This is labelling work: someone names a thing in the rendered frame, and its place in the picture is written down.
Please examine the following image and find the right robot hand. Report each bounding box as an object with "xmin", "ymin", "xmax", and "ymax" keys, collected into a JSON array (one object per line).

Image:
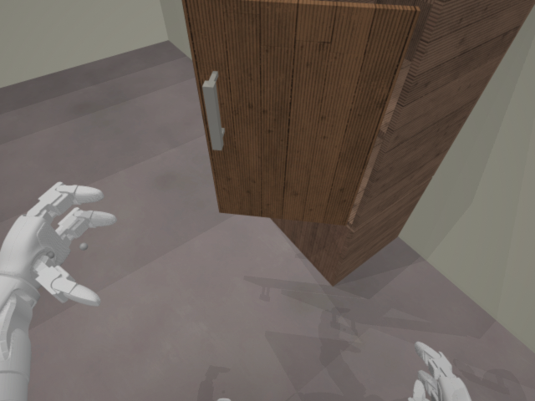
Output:
[{"xmin": 408, "ymin": 342, "xmax": 471, "ymax": 401}]

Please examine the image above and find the handle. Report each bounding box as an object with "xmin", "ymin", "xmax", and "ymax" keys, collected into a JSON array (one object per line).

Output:
[{"xmin": 202, "ymin": 71, "xmax": 225, "ymax": 150}]

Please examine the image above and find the left robot forearm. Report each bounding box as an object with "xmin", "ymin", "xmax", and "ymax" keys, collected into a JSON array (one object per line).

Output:
[{"xmin": 0, "ymin": 274, "xmax": 40, "ymax": 401}]

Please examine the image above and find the cupboard door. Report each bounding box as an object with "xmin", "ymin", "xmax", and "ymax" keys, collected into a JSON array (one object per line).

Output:
[{"xmin": 181, "ymin": 0, "xmax": 420, "ymax": 226}]

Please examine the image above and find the left robot hand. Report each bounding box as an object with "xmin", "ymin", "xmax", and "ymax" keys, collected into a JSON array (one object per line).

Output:
[{"xmin": 0, "ymin": 182, "xmax": 117, "ymax": 307}]

